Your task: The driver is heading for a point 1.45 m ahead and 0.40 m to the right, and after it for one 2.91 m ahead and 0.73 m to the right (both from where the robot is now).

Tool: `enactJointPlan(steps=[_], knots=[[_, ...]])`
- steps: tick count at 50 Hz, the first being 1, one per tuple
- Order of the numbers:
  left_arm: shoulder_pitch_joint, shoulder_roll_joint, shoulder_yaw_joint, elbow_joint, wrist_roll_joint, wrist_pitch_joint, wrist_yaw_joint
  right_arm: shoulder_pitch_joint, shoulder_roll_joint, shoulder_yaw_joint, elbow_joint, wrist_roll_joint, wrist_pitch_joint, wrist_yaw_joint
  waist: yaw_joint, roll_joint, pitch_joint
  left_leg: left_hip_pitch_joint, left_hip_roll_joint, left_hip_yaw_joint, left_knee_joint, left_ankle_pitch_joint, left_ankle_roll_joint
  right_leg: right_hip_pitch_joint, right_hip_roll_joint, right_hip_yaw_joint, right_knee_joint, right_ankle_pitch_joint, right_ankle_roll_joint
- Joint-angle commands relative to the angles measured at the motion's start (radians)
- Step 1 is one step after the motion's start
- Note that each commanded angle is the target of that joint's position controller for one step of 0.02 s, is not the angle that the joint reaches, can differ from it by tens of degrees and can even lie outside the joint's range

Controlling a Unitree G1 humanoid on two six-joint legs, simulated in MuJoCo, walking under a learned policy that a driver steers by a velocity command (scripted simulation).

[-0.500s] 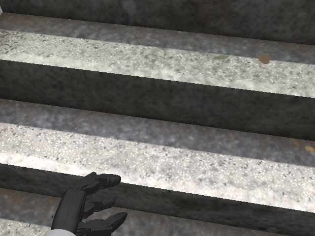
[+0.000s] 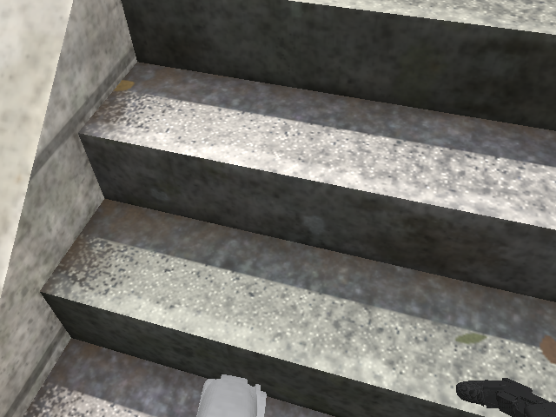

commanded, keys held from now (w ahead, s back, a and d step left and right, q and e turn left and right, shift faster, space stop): e+shift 0.32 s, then s+e+shift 0.32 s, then s+shift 0.08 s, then q+shift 0.28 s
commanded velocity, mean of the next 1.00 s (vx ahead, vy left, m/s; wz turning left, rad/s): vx -0.10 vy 0.00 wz -0.63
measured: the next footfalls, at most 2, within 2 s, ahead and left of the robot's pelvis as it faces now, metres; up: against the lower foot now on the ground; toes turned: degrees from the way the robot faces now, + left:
left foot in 0.24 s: +0.32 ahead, +0.19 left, +0.19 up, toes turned -12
right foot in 0.86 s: +0.04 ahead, +0.07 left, +0.00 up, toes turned -42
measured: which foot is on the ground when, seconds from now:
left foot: up 0.00-0.22, down 0.24-0.88, up 0.90-1.00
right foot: down 0.00-0.26, up 0.28-0.84, down 0.86-1.00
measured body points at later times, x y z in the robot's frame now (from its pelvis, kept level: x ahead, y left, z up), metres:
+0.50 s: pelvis +0.17 +0.14 +0.15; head +0.18 +0.14 +0.60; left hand +0.49 +0.28 +0.09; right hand +0.18 -0.17 +0.06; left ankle +0.27 +0.20 -0.54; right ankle +0.10 +0.02 -0.37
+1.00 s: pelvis +0.10 +0.17 +0.00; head +0.11 +0.16 +0.45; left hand +0.30 +0.37 -0.12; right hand +0.09 -0.07 -0.13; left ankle +0.17 +0.27 -0.40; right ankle +0.02 +0.10 -0.73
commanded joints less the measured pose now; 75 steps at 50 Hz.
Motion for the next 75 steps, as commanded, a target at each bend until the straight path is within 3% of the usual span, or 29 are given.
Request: enactJointPlan(steps=[1, 5, 8, 10, 11, 12, 13, 14, 15, 17, 19, 20, 25, 30, 36, 42, 43, 44, 45, 47, 48, 50, 53, 61, 63, 65, 67, 71, 75], knots=[[-0.017, 0.055, -0.008, -0.113, 0.002, -0.059, 0.003, -0.047, 0.004, 0.021, -0.059, 0.003, -0.017, -0.022, -0.049, -0.127, 0.029, -0.096, -0.033, 0.082, 0.194, -0.091, -0.016, 0.122, -0.188, 0.355, -0.148, 0.336, -0.186], [0.108, 0.099, -0.016, -0.108, 0.010, -0.068, 0.012, -0.244, 0.021, 0.025, -0.153, -0.016, 0.001, -0.053, -0.010, -0.139, 0.020, -0.241, 0.013, 0.096, 0.080, -0.168, -0.068, 0.302, -0.248, 0.512, -0.101, 0.402, -0.184], [0.111, 0.116, -0.006, -0.129, -0.023, -0.083, 0.033, -0.338, 0.055, 0.015, -0.215, -0.042, 0.038, -0.059, -0.020, -0.178, 0.012, -0.234, 0.055, 0.116, -0.073, -0.210, -0.063, 0.318, -0.294, 0.568, -0.140, 0.376, -0.166], [-0.039, 0.189, 0.039, -0.175, -0.072, -0.057, -0.002, -0.435, 0.133, 0.039, -0.264, -0.047, 0.065, -0.018, -0.074, -0.165, 0.023, 0.285, 0.040, 0.241, -0.527, -0.512, -0.019, -0.071, -0.331, 0.557, -0.421, 0.408, -0.156], [-0.166, 0.238, 0.057, -0.218, -0.078, -0.067, -0.010, -0.318, 0.119, 0.020, -0.252, -0.025, 0.050, 0.001, -0.165, -0.280, 0.001, 0.588, 0.009, 0.304, -0.517, -0.275, -0.004, -0.146, -0.357, 0.482, -0.438, 0.871, -0.147], [-0.237, 0.297, 0.089, -0.236, -0.086, -0.086, -0.022, -0.197, -0.024, -0.041, -0.218, 0.023, 0.025, 0.006, -0.240, -0.258, -0.138, 0.773, -0.087, 0.300, -0.689, -0.267, 0.026, -0.092, -0.279, 0.431, -0.274, 1.411, -0.118], [-0.244, 0.163, 0.081, -0.275, -0.049, -0.099, -0.031, 0.088, -0.093, -0.070, -0.101, 0.002, 0.010, -0.005, -0.262, 0.016, -0.451, 1.168, -0.003, -0.024, -0.928, 0.140, 0.155, -0.106, -0.116, 0.335, 0.097, 1.233, -0.025], [-0.020, -0.042, 0.042, -0.290, 0.001, -0.081, -0.050, 0.225, -0.195, -0.086, -0.057, -0.048, 0.017, -0.002, -0.175, 0.513, -0.661, 1.502, 0.409, -0.697, -1.281, 0.425, 0.478, -0.388, 0.107, 0.253, 0.408, 0.088, 0.051], [-0.103, 0.073, 0.087, -0.221, -0.054, -0.061, -0.059, 0.283, -0.211, -0.092, -0.057, -0.063, 0.005, -0.008, -0.261, 0.449, -0.397, 1.260, 0.450, -0.954, -1.442, 0.109, 0.447, -0.509, 0.091, 0.319, 1.086, 0.049, 0.098], [-0.274, 0.087, 0.099, -0.229, -0.094, -0.048, -0.011, 0.047, -0.085, -0.048, 0.007, -0.006, -0.053, -0.020, -0.120, 0.257, -0.070, 0.863, 0.372, -0.545, -1.422, -0.418, 0.249, -0.656, -0.040, 0.128, 1.265, 0.201, 0.059], [-0.311, 0.053, 0.060, -0.220, -0.056, -0.034, 0.028, -0.081, 0.127, -0.013, 0.040, 0.038, -0.060, -0.046, -0.066, -0.035, -0.093, 0.764, 0.355, -0.189, -1.318, -0.029, 0.187, -0.502, -0.144, 0.028, 1.173, 0.131, 0.068], [-0.356, 0.015, 0.041, -0.238, -0.057, -0.019, 0.018, -0.105, 0.151, -0.015, 0.045, 0.042, -0.067, -0.071, -0.046, -0.010, -0.098, 0.779, 0.318, -0.077, -1.320, 0.129, 0.155, -0.470, -0.179, 0.014, 1.095, 0.081, 0.076], [-0.429, 0.113, 0.010, -0.302, -0.075, -0.026, -0.060, -0.217, 0.010, -0.046, -0.013, -0.016, -0.100, -0.127, -0.024, -0.005, -0.142, 0.752, 0.243, 0.298, -1.348, 0.365, 0.138, -0.371, -0.119, -0.052, 1.218, 0.145, 0.096], [-0.437, 0.228, 0.034, -0.337, -0.062, -0.016, -0.023, -0.219, -0.047, -0.022, -0.089, -0.023, -0.107, -0.108, -0.039, 0.041, -0.108, 0.881, 0.331, 0.331, -1.284, 0.372, 0.187, -0.348, -0.119, 0.006, 1.242, 0.190, 0.160], [-0.423, 0.122, 0.015, -0.322, 0.004, 0.013, -0.014, -0.065, -0.029, -0.011, -0.028, -0.006, -0.115, -0.106, -0.092, 0.034, 0.006, 0.967, 0.342, 0.379, -1.031, 0.192, 0.077, -0.258, -0.237, -0.107, 0.496, 0.263, 0.125], [-0.220, 0.119, 0.044, -0.172, -0.032, 0.011, -0.001, -0.078, 0.051, 0.061, 0.012, -0.001, -0.014, 0.017, -0.058, 0.010, 0.073, 0.595, 0.415, 0.243, -0.838, -0.277, -0.017, 0.262, -0.214, -0.200, -0.409, 0.686, 0.009], [-0.147, 0.088, 0.051, -0.193, -0.074, 0.009, 0.025, 0.072, 0.017, -0.052, 0.049, 0.045, 0.064, -0.067, -0.049, 0.103, -0.076, 0.778, 0.213, 0.460, -0.563, -0.305, 0.017, 0.314, -0.240, -0.215, -0.375, 0.779, 0.066], [-0.193, 0.210, 0.050, -0.186, -0.041, -0.013, -0.025, 0.056, 0.204, 0.088, -0.024, 0.019, 0.036, 0.045, -0.155, -0.332, 0.055, 0.443, 0.179, 0.375, -0.343, -0.637, -0.095, 0.214, -0.281, -0.086, -0.202, 1.196, -0.137], [-0.250, 0.283, 0.090, -0.241, -0.057, -0.021, -0.045, 0.072, 0.114, 0.059, -0.035, 0.019, 0.010, 0.047, -0.119, -0.337, -0.024, 0.330, 0.109, 0.369, -0.192, -0.631, -0.150, 0.295, -0.396, -0.069, -0.179, 1.100, -0.213], [-0.307, 0.401, 0.137, -0.315, 0.002, -0.006, 0.003, 0.034, 0.017, 0.015, -0.007, 0.074, -0.028, -0.002, -0.044, -0.403, -0.133, 0.181, -0.012, 0.261, 0.348, -0.626, -0.153, 0.343, -0.496, -0.139, -0.187, 1.012, -0.281], [-0.443, 0.384, 0.113, -0.371, 0.055, 0.033, 0.007, 0.103, -0.026, -0.009, 0.040, 0.070, 0.016, 0.003, -0.050, -0.349, -0.049, -0.008, 0.037, -0.026, 0.647, -0.287, -0.164, 0.205, -0.756, 0.269, -0.307, 0.416, -0.437], [-0.587, 0.277, 0.037, -0.408, 0.044, 0.014, 0.020, 0.090, -0.115, -0.053, 0.075, 0.037, 0.005, -0.009, -0.106, 0.021, 0.057, -0.005, -0.036, -0.114, 0.523, -0.010, -0.142, 0.157, -0.654, 0.143, -0.371, 0.054, -0.287], [-0.776, 0.152, -0.038, -0.532, -0.044, -0.026, 0.050, 0.190, -0.189, -0.114, 0.126, 0.013, -0.002, 0.018, -0.140, -0.039, -0.080, 0.410, -0.065, -0.005, 0.312, 0.090, -0.173, 0.162, -0.445, -0.221, -0.370, 0.256, -0.157], [-0.443, 0.320, 0.105, -0.375, -0.023, 0.037, 0.068, 0.275, 0.022, -0.039, 0.091, 0.001, 0.010, 0.052, -0.059, -0.096, 0.035, 0.847, 0.089, 0.225, -1.240, -0.104, -0.127, 0.401, -0.612, -0.200, -0.267, 0.325, -0.159], [-0.512, 0.246, 0.092, -0.352, -0.007, 0.039, 0.076, 0.340, -0.027, -0.070, 0.082, 0.008, -0.034, 0.049, -0.089, -0.061, -0.030, 0.969, 0.014, 0.247, -1.493, 0.076, -0.052, 0.378, -0.555, -0.271, -0.096, 0.232, -0.070], [-0.506, 0.058, 0.041, -0.477, -0.012, 0.006, 0.117, 0.449, -0.260, -0.126, 0.099, 0.020, -0.084, 0.007, -0.065, 0.323, -0.127, 1.373, 0.289, -0.324, -1.519, 0.889, 0.366, -0.147, -0.149, -0.424, 0.338, -0.260, 0.179], [-0.787, 0.093, 0.048, -0.542, -0.082, -0.012, 0.122, 0.535, -0.211, -0.119, 0.142, -0.046, -0.106, 0.045, -0.230, 0.329, -0.065, 1.399, 0.283, -0.345, -1.514, 0.609, 0.294, -0.476, -0.085, -0.162, 0.813, -0.293, 0.163], [-0.675, 0.140, 0.083, -0.555, -0.053, -0.003, 0.111, 0.275, -0.109, -0.083, 0.043, 0.032, -0.027, 0.060, -0.111, 0.059, -0.009, 1.080, 0.258, -0.248, -1.501, 0.603, 0.277, -0.466, -0.089, -0.083, 1.237, -0.184, 0.052], [-0.563, 0.135, 0.060, -0.505, -0.066, 0.022, 0.131, 0.201, -0.055, -0.039, -0.018, -0.009, -0.034, 0.046, -0.092, 0.059, -0.075, 1.118, 0.274, -0.203, -1.491, 0.516, 0.270, -0.601, -0.105, -0.095, 1.344, -0.076, 0.131]])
